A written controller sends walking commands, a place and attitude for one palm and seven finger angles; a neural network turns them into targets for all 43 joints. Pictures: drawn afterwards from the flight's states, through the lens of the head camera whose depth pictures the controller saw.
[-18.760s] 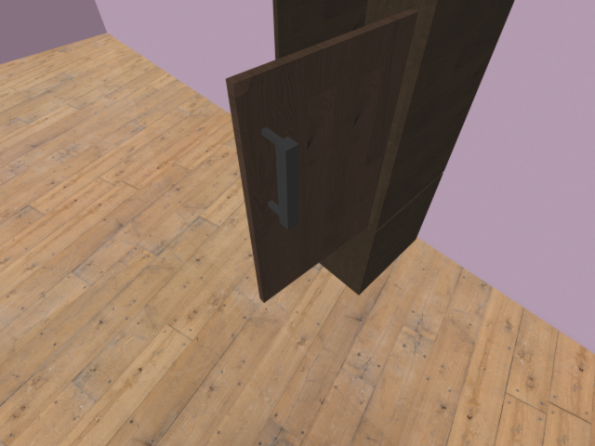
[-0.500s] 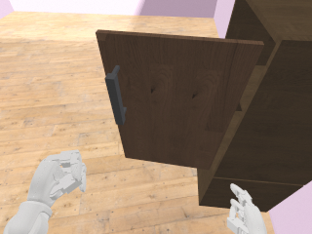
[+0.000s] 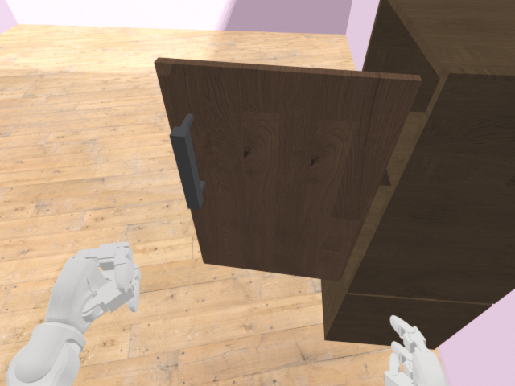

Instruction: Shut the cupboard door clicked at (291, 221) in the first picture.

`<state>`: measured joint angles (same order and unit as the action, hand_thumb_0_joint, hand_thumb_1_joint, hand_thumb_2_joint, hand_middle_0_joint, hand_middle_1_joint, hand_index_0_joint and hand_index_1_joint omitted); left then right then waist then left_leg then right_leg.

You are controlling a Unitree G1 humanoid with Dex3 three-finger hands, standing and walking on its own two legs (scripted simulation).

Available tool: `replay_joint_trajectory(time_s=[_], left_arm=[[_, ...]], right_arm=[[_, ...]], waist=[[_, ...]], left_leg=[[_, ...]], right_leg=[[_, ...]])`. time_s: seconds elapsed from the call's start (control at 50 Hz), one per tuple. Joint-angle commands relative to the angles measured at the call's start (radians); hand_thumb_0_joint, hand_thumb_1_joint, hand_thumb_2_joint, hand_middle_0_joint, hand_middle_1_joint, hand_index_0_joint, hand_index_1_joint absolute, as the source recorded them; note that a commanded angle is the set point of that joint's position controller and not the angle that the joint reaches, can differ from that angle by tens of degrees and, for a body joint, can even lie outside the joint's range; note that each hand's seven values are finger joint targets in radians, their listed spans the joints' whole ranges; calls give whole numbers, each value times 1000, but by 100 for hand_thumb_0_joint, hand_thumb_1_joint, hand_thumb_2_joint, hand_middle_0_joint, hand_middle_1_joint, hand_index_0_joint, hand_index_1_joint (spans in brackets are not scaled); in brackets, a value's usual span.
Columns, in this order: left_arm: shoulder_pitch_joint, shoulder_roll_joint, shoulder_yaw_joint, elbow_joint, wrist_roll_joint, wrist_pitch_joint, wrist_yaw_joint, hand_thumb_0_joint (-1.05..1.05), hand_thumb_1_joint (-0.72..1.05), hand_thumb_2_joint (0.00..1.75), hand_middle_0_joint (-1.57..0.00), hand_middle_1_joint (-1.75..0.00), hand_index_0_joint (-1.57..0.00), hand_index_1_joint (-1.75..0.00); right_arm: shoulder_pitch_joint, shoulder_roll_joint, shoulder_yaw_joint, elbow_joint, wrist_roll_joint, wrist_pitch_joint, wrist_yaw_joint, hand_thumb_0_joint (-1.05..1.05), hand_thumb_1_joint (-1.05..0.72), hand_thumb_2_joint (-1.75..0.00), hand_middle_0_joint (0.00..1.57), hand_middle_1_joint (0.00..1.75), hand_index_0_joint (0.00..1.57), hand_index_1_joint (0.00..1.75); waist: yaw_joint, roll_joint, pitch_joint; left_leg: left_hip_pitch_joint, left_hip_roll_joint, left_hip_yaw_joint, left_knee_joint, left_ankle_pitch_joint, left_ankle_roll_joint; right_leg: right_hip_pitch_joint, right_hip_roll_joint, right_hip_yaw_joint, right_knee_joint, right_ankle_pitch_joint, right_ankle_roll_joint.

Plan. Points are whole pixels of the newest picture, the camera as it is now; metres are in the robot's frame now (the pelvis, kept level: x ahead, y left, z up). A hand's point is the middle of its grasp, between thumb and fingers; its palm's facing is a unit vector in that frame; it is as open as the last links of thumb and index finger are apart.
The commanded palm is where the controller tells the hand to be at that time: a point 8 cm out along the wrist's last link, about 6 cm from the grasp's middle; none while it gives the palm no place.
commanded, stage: bring the fist close to the handle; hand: left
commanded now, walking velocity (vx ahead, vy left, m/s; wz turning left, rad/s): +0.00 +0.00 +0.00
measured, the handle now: (192, 164) +0.47 +0.16 +0.09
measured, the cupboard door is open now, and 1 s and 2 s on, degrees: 86 86 83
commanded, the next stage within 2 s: push the door shut along its arc in 1.50 s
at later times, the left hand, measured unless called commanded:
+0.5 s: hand (160, 252) +0.28 +0.16 +0.10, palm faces -0.08 -1.00 -0.06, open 3.1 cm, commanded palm +0.26 +0.21 +0.10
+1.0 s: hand (193, 211) +0.35 +0.13 +0.10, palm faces -0.07 -1.00 -0.05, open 3.1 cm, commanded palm +0.34 +0.18 +0.10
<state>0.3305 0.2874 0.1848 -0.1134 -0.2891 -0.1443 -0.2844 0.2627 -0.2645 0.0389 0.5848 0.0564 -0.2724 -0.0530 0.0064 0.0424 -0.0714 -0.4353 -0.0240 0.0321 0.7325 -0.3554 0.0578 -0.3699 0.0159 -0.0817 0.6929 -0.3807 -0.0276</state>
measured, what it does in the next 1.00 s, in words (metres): stands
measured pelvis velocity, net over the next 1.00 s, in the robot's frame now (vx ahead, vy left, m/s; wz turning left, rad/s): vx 0.01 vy -0.02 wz -0.02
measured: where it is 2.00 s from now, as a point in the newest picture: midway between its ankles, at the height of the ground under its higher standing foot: outside the picture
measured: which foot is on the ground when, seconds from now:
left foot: down 0.00-1.00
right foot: down 0.00-1.00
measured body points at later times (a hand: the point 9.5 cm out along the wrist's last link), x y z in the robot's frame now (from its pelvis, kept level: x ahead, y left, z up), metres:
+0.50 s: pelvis +0.00 -0.01 +0.00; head +0.01 -0.02 +0.45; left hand +0.28 +0.22 +0.10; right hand +0.17 -0.25 -0.08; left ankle +0.01 +0.08 -0.72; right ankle -0.01 -0.10 -0.72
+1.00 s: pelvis +0.01 -0.02 +0.00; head +0.03 -0.04 +0.45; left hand +0.35 +0.18 +0.10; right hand +0.16 -0.27 -0.09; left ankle +0.01 +0.08 -0.72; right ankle -0.01 -0.10 -0.72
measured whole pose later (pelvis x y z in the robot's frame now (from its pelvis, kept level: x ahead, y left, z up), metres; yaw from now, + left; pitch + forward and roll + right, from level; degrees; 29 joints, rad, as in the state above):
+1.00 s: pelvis +0.01 -0.02 +0.00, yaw -1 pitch +5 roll +0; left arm -0.19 0.25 0.13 0.34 -0.22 -0.15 -0.18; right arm 0.25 -0.26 0.03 0.63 0.06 -0.16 -0.03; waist -0.02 0.04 -0.06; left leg -0.43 -0.02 0.05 0.68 -0.34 0.03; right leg -0.39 0.02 -0.06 0.68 -0.39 -0.05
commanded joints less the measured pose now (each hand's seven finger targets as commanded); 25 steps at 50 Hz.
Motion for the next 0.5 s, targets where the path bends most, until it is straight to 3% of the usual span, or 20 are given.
replay_joint_trajectory(time_s=[0.0,0.02,0.04,0.08,0.12,0.14,0.2,0.22,0.24,0.32,0.34,0.4,0.42,0.44,0.46,0.48], left_arm=[[-129,136,80,-218,-32,-70,0,0,90,90,-130,-150,-130,-150],[-129,165,104,-208,-30,-67,3,0,90,90,-130,-150,-130,-150],[-127,136,78,-211,-31,-67,-2,0,90,90,-130,-150,-130,-150],[-130,147,87,-216,-30,-70,-2,0,90,90,-130,-150,-130,-150],[-225,146,66,-206,-23,-70,4,0,90,90,-130,-150,-130,-150],[-248,124,46,-201,-23,-69,2,0,90,90,-130,-150,-130,-150],[-333,143,52,-144,-17,-68,8,0,90,90,-130,-150,-130,-150],[-352,150,50,-139,-12,-67,11,0,90,90,-130,-150,-130,-150],[-354,120,24,-139,-9,-64,10,0,90,90,-130,-150,-130,-150],[-357,152,57,-84,-2,-49,24,0,90,90,-130,-150,-130,-150],[-348,119,35,-83,-2,-46,25,0,90,90,-130,-150,-130,-150],[-386,150,68,-35,-1,-37,39,0,90,90,-130,-150,-130,-150],[-401,175,91,-15,1,-36,46,0,90,90,-130,-150,-130,-150],[-424,146,67,-12,2,-38,43,0,90,90,-130,-150,-130,-150],[-442,169,90,-11,1,-44,47,0,90,90,-130,-150,-130,-150],[-448,152,74,-19,3,-49,46,0,90,90,-130,-150,-130,-150]], right_arm=[[-101,-116,-46,-166,9,-69,-5,0,-90,-90,20,30,20,30],[-99,-122,-45,-160,6,-67,-6,0,-90,-90,20,30,20,30],[-99,-117,-45,-164,6,-68,-4,0,-90,-90,20,30,20,30],[-97,-119,-46,-163,6,-69,-4,0,-90,-90,20,30,20,30],[-95,-124,-43,-149,5,-65,-9,0,-90,-90,20,30,20,30],[-95,-121,-43,-148,5,-65,-10,0,-90,-90,20,30,20,30],[-95,-126,-43,-136,6,-58,-19,0,-90,-90,20,30,20,30],[-94,-127,-42,-132,6,-55,-20,0,-90,-90,20,30,20,30],[-95,-120,-41,-138,6,-56,-17,0,-90,-90,20,30,20,30],[-91,-121,-41,-136,4,-43,-13,0,-90,-90,20,30,20,30],[-93,-115,-43,-143,5,-41,-8,0,-90,-90,20,30,20,30],[-91,-120,-43,-140,5,-27,-5,0,-90,-90,20,30,20,30],[-90,-124,-44,-135,2,-19,-6,0,-90,-90,20,30,20,30],[-94,-120,-44,-139,3,-16,-4,0,-90,-90,20,30,20,30],[-93,-121,-47,-138,5,-12,-3,0,-90,-90,20,30,20,30],[-99,-117,-46,-143,5,-12,-1,0,-90,-90,20,30,20,30]], waist=[[-5,1,-101],[-2,-10,-94],[-6,-8,-99],[-5,2,-117],[-25,-19,-76],[-25,-1,-91],[-32,-21,-85],[-29,-13,-86],[-25,2,-115],[-7,-11,-146],[-9,-22,-155],[-8,-36,-134],[-6,-66,-121],[-12,-64,-134],[-8,-54,-151],[-3,-8,-162]], left_leg=[[111,38,-85,-127,154,-27],[100,39,-87,-121,160,-25],[104,37,-83,-121,170,-24],[111,37,-84,-120,172,-24],[102,39,-90,-117,141,-22],[109,37,-89,-119,136,-22],[106,36,-92,-123,102,-21],[108,36,-91,-121,109,-20],[126,35,-91,-126,130,-21],[130,34,-81,-122,196,-23],[137,34,-75,-122,218,-24],[114,32,-67,-123,206,-26],[96,32,-66,-119,203,-23],[105,30,-58,-118,211,-21],[110,30,-54,-118,213,-24],[124,28,-52,-120,226,-25]], right_leg=[[-33,-11,26,-105,158,11],[-25,-12,35,-108,164,10],[-21,-12,32,-106,176,10],[-26,-11,29,-102,177,12],[-50,-11,33,-108,146,14],[-50,-10,34,-107,138,14],[-65,-12,38,-114,99,16],[-55,-14,48,-117,104,13],[-44,-15,41,-110,126,11],[-5,-18,45,-103,203,9],[-1,-18,39,-99,231,11],[-6,-19,43,-104,228,14],[5,-21,54,-112,225,15],[7,-23,58,-112,241,17],[13,-22,58,-110,243,17],[14,-21,57,-104,255,13]])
